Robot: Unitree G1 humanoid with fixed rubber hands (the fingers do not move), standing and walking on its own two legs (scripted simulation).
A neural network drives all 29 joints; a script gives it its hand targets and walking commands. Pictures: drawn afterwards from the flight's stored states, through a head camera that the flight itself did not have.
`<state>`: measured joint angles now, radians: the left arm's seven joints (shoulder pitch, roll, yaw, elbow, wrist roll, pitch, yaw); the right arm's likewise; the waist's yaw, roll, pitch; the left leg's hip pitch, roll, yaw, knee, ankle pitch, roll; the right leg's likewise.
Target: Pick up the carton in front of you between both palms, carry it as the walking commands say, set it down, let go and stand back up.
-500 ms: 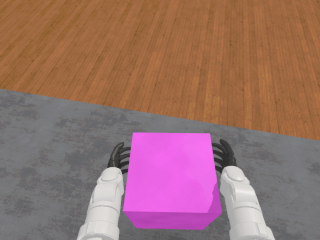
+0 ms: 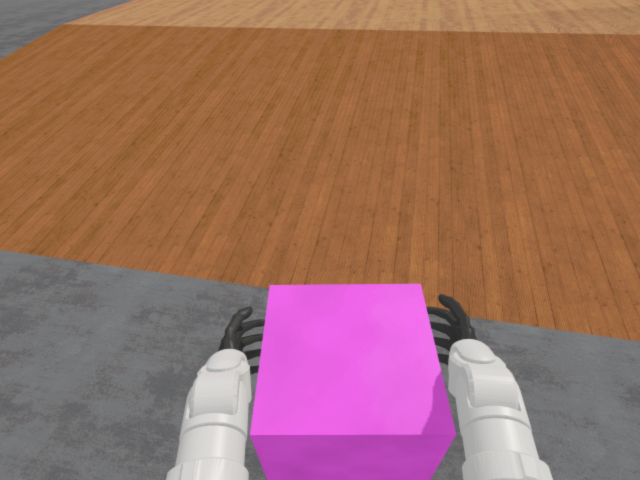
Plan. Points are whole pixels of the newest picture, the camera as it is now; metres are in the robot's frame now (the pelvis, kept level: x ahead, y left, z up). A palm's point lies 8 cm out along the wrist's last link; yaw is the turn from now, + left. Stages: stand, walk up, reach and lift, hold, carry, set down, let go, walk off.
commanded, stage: reach and lift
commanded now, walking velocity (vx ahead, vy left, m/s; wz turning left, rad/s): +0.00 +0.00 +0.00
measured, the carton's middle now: (345, 395) +0.29 +0.00 -0.05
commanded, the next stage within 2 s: hold in 0.84 s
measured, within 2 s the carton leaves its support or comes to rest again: neither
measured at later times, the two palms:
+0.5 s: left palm (231, 353) +0.31 +0.15 +0.03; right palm (460, 342) +0.31 -0.15 +0.04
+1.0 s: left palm (228, 352) +0.30 +0.15 +0.05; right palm (465, 339) +0.30 -0.15 +0.06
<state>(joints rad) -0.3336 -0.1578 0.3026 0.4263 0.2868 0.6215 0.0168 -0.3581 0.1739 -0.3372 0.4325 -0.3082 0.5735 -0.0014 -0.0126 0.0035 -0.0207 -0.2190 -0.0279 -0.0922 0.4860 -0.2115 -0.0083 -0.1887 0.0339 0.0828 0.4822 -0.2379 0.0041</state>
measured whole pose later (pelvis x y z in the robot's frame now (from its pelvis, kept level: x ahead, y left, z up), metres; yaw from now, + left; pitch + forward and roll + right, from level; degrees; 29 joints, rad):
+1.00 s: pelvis +0.02 +0.00 +0.01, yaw -1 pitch -6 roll +0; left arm -0.22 -0.14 0.18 0.21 0.25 0.76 0.02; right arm -0.24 0.15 -0.20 0.22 -0.26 0.72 -0.01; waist 0.00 -0.01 0.00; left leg -0.06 -0.03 -0.08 0.34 -0.17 0.00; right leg -0.04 0.02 0.10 0.36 -0.21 0.01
